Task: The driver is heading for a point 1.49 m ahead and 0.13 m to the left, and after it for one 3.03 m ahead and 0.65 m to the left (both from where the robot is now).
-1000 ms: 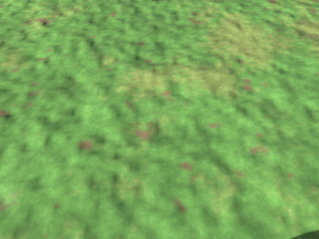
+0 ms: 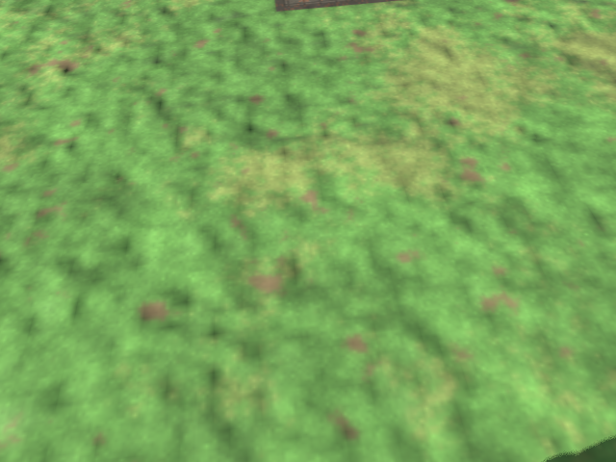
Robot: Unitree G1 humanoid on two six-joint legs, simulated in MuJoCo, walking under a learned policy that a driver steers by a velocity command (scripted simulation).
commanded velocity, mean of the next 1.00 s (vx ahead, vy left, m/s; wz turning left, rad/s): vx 0.46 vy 0.00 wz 0.00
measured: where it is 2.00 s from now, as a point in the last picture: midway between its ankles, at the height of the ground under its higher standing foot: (323, 249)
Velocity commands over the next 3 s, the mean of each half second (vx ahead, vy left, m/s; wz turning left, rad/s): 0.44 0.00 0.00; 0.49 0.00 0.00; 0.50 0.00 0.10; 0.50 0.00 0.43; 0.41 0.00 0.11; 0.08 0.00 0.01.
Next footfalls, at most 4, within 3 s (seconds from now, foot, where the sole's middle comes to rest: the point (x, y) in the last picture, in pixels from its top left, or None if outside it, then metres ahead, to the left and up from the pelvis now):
0.48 left None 0.41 0.05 -0.77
1.04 right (374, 377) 0.73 -0.11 -0.77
1.58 left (298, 282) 1.03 0.06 -0.77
2.16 right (314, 192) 1.38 0.01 -0.77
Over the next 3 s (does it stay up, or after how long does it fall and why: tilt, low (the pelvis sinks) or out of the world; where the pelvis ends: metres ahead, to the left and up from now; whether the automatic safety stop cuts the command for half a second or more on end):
stays up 1.41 0.12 0.01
